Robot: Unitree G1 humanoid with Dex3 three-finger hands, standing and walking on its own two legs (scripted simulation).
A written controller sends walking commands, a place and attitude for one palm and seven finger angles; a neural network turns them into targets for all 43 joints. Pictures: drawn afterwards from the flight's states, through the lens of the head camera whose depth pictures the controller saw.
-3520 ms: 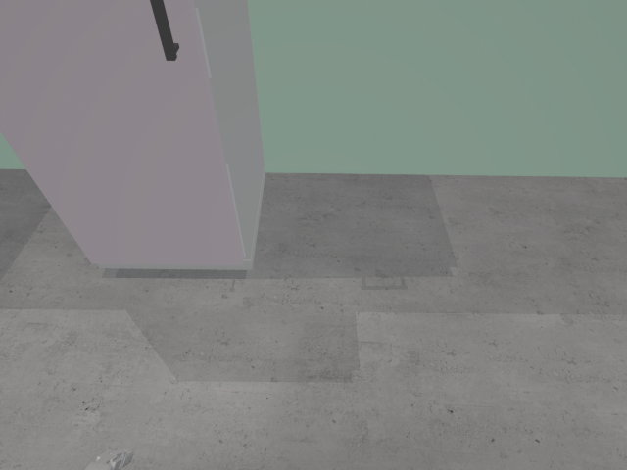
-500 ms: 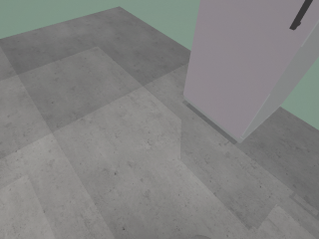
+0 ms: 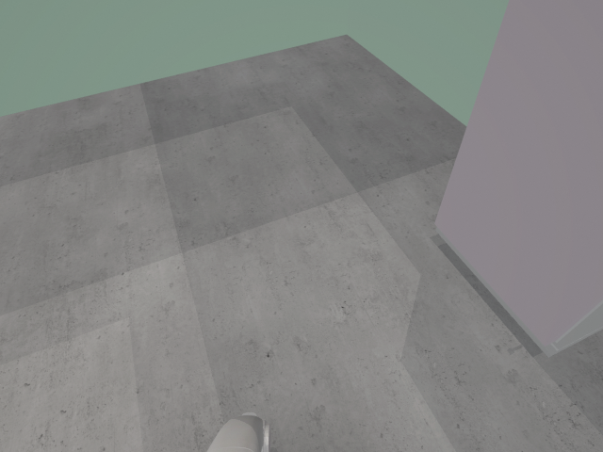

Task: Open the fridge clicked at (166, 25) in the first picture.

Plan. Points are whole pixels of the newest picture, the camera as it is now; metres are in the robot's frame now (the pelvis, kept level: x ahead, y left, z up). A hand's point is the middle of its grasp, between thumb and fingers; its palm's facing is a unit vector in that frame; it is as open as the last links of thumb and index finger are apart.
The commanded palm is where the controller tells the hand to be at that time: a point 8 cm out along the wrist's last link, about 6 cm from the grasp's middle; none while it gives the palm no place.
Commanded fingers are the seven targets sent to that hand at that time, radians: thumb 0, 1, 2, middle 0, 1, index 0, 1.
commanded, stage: walk to a spot facing it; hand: right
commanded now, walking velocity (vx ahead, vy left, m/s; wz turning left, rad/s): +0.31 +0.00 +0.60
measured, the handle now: out of the picture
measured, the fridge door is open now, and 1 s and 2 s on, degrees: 0 0 0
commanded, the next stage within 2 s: turn to face it in 1.10 s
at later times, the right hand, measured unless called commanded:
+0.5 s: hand (384, 350) +0.32 -0.12 -0.17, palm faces -0.22 +0.95 -0.22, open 7.3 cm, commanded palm none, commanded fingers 0.00 -0.90 -0.90 0.20 0.30 0.20 0.30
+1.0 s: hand (374, 252) +0.55 -0.11 -0.18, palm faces -0.43 +0.88 -0.17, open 7.4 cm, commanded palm none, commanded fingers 0.00 -0.90 -0.90 0.20 0.30 0.20 0.30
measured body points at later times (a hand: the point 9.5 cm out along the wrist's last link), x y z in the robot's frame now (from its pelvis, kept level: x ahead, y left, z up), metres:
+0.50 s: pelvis +0.21 +0.06 -0.01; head +0.24 +0.07 +0.44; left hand +0.24 +0.31 -0.15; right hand +0.34 -0.17 -0.15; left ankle +0.20 +0.12 -0.75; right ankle +0.30 -0.10 -0.67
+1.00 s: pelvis +0.40 +0.03 +0.00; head +0.44 +0.02 +0.45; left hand +0.32 +0.28 -0.13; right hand +0.57 -0.16 -0.16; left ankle +0.33 +0.17 -0.65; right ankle +0.43 -0.04 -0.75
